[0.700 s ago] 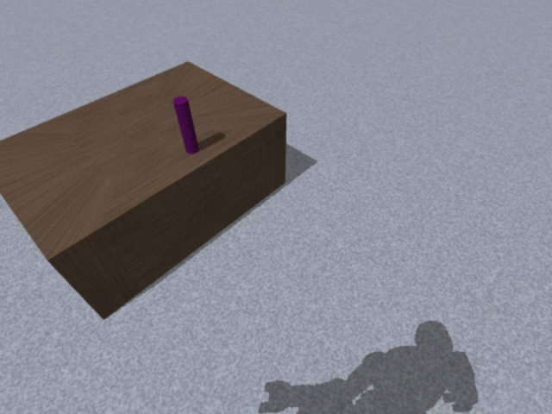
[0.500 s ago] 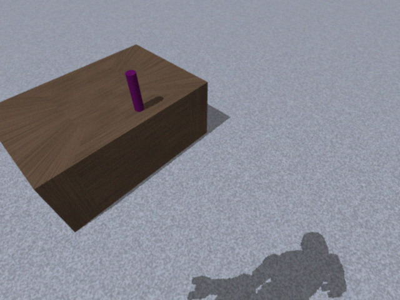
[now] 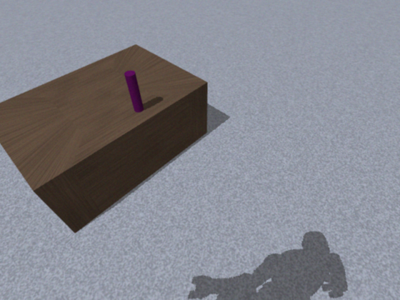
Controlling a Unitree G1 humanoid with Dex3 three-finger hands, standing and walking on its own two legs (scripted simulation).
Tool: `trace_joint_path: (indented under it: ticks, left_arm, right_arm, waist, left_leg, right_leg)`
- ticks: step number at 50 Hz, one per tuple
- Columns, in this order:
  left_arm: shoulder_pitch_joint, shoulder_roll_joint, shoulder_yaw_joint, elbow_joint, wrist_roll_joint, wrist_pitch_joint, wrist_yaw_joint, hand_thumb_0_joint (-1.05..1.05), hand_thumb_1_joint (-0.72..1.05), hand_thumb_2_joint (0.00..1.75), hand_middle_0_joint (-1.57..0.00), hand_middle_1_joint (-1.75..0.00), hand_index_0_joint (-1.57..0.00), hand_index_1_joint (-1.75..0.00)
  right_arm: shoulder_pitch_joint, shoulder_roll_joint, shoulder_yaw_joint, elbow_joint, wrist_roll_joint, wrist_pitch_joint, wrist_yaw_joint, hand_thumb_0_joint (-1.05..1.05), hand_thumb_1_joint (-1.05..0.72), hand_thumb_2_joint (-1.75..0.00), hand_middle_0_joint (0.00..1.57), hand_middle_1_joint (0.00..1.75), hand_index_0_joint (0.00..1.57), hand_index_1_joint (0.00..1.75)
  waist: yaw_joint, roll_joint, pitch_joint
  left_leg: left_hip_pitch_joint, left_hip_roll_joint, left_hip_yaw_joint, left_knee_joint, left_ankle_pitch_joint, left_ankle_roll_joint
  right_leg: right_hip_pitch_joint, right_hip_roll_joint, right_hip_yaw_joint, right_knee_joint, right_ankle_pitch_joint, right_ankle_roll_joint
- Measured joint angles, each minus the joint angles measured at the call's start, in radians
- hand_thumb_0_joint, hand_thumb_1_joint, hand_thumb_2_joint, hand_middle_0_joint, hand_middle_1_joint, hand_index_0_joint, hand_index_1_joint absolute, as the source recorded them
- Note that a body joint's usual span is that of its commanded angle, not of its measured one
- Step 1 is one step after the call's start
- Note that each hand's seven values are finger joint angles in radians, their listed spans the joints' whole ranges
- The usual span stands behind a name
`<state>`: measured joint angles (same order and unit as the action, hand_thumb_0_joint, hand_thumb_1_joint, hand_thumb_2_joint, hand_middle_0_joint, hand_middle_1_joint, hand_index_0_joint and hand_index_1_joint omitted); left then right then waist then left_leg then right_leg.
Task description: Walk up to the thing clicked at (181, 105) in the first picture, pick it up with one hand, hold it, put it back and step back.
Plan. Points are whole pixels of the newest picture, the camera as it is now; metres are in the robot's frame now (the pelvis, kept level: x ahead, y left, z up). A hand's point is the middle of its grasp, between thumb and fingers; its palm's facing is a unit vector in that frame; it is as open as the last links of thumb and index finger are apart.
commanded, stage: stand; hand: right
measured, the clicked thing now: (134, 92) +1.08 +0.35 -0.26
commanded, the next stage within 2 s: walk up in 0.42 s
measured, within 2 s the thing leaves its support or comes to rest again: neither
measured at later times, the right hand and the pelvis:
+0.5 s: hand out of the picture +0.08 -0.25 -0.16, palm faces -0.10 +0.94 -0.33, open 7.4 cm; pelvis +0.01 +0.00 +0.00, yaw +5 degrees
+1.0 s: hand (269, 245) +0.28 -0.15 -0.14, palm faces -0.38 +0.84 -0.40, open 7.4 cm; pelvis +0.15 +0.09 -0.02, yaw +23 degrees
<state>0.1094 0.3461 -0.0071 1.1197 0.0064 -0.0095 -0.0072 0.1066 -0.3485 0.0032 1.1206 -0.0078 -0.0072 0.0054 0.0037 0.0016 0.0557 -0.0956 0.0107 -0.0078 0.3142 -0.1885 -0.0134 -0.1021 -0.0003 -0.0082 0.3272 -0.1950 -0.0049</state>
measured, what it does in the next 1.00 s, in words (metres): walks ahead, turning left: left foot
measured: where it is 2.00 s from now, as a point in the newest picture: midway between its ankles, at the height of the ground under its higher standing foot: (182, 236)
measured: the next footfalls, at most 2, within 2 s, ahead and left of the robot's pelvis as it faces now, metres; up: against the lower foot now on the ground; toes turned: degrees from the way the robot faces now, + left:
left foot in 0.72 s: +0.15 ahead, +0.22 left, +0.00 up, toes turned +21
right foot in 1.14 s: +0.40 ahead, +0.02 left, +0.00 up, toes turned +24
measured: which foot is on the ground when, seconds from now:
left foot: down 0.00-0.46, up 0.48-0.70, down 0.72-1.00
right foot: down 0.00-0.74, up 0.76-1.00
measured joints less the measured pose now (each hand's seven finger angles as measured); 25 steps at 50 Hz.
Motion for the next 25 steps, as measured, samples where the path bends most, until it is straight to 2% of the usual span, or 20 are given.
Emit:
trace_joint_path:
  ticks: [21,23,25]
  left_arm:
    - [0.001,0.003,0.003,0.000,0.001,0.000,0.000,0.01,0.90,0.90,-0.20,-0.30,-0.20,-0.30]
    - [0.001,0.003,0.027,-0.030,0.008,-0.004,-0.016,0.01,0.90,0.90,-0.20,-0.30,-0.20,-0.30]
    - [0.011,0.010,0.056,-0.081,0.023,-0.023,-0.027,0.01,0.90,0.90,-0.20,-0.30,-0.21,-0.30]
  right_arm:
    - [0.008,-0.001,0.002,-0.005,-0.001,-0.001,-0.002,0.01,-0.91,-0.90,0.21,0.30,0.20,0.30]
    - [0.044,-0.007,-0.019,-0.049,-0.001,0.007,0.018,0.01,-0.91,-0.90,0.21,0.30,0.20,0.30]
    - [0.087,-0.015,-0.036,-0.079,-0.014,0.024,0.041,0.01,-0.91,-0.90,0.21,0.30,0.20,0.30]
  waist:
    - [0.000,-0.001,-0.001]
    - [-0.010,0.008,-0.003]
    - [-0.008,0.007,-0.013]
  left_leg:
    - [0.004,0.001,-0.001,-0.004,-0.004,-0.001]
    - [-0.040,0.002,-0.030,0.080,-0.054,0.021]
    - [-0.133,0.009,-0.018,0.260,-0.138,0.043]
  right_leg:
    - [0.006,0.001,-0.001,-0.007,-0.002,-0.001]
    - [0.003,0.001,-0.037,0.017,-0.029,-0.010]
    - [0.007,-0.008,-0.083,0.029,-0.049,-0.014]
